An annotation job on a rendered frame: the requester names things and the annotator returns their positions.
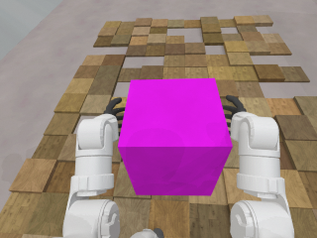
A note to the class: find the robot left foot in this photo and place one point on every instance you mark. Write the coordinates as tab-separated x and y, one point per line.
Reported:
159	232

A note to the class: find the carton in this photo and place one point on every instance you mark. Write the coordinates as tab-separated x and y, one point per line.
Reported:
174	138

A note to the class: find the right robot hand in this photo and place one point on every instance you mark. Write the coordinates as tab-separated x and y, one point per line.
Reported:
239	108

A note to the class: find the robot right forearm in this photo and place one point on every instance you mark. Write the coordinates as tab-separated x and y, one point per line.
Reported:
259	153

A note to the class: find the left robot shin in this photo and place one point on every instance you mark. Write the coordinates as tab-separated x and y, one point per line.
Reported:
149	230

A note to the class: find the robot left upper arm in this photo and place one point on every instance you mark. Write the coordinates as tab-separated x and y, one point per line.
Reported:
92	218

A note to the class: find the robot right upper arm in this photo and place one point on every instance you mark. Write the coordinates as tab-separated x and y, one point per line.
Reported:
260	219

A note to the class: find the robot left forearm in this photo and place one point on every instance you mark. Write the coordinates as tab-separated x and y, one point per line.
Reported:
93	163

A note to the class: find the left robot hand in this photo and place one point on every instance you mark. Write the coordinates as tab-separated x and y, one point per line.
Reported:
110	110

